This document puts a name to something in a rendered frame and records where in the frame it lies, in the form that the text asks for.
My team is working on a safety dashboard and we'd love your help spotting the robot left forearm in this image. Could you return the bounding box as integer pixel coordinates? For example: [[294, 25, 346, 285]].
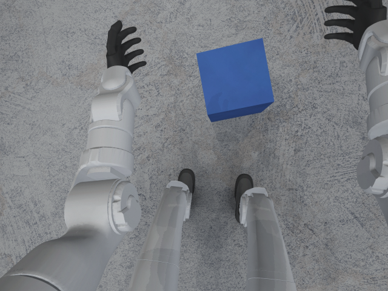
[[64, 65, 141, 223]]

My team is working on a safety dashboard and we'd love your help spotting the robot left hand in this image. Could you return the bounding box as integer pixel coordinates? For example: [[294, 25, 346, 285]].
[[106, 20, 147, 74]]

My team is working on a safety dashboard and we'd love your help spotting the robot right hand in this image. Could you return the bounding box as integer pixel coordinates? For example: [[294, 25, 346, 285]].
[[324, 0, 387, 50]]

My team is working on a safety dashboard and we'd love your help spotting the left robot foot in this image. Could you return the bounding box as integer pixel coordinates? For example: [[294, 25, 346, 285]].
[[178, 169, 195, 195]]

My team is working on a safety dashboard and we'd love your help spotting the left robot shin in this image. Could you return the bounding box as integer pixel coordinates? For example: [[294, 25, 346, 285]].
[[161, 181, 190, 196]]

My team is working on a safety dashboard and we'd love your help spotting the robot right forearm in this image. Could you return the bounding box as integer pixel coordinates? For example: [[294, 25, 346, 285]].
[[358, 19, 388, 140]]

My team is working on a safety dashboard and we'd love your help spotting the carton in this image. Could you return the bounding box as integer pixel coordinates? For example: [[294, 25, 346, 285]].
[[196, 38, 274, 122]]

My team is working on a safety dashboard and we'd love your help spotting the left robot upper arm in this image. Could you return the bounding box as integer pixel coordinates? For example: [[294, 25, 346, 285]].
[[0, 178, 142, 291]]

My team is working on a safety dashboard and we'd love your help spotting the right robot upper arm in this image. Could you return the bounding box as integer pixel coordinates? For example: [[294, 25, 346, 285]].
[[356, 134, 388, 226]]

